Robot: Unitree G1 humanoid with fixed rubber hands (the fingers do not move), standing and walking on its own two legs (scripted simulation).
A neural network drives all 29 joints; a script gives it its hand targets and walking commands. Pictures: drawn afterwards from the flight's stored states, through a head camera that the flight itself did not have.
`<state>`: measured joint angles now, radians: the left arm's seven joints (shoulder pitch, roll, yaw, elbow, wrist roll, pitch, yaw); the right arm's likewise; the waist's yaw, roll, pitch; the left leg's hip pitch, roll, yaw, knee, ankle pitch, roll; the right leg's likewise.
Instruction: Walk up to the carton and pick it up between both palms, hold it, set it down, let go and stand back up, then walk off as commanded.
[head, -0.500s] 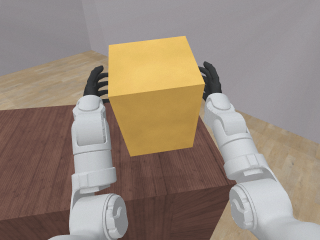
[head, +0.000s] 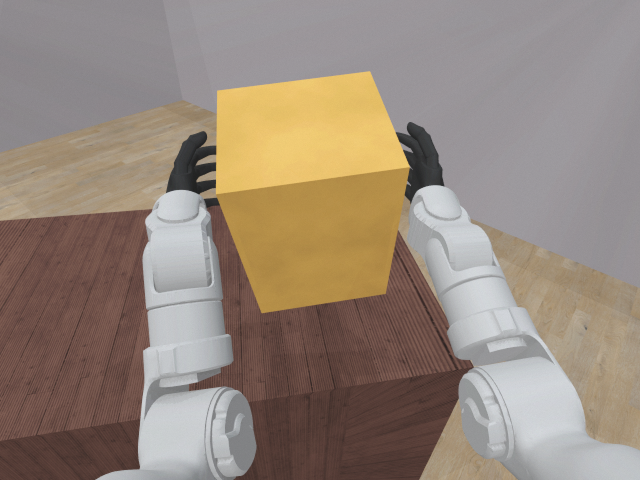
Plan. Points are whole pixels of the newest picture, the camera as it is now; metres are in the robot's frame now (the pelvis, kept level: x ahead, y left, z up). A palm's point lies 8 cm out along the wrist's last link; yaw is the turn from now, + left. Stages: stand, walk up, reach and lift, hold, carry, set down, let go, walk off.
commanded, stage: hold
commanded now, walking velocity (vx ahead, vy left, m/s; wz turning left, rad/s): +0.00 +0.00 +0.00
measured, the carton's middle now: (310, 203) +0.42 +0.00 +0.18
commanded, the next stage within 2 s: none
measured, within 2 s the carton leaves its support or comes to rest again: neither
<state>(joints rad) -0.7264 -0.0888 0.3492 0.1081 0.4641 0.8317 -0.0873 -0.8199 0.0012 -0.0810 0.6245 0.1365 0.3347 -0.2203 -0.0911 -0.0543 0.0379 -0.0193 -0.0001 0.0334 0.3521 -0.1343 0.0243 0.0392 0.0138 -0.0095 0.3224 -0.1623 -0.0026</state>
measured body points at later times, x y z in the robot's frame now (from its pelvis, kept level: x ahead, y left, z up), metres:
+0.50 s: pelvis +0.00 +0.00 +0.00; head -0.07 +0.03 +0.44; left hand +0.37 +0.15 +0.24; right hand +0.38 -0.14 +0.24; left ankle +0.05 +0.10 -0.75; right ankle +0.03 -0.12 -0.75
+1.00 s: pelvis +0.00 +0.00 +0.00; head -0.07 +0.03 +0.44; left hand +0.37 +0.15 +0.24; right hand +0.38 -0.14 +0.24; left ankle +0.05 +0.10 -0.75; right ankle +0.03 -0.12 -0.75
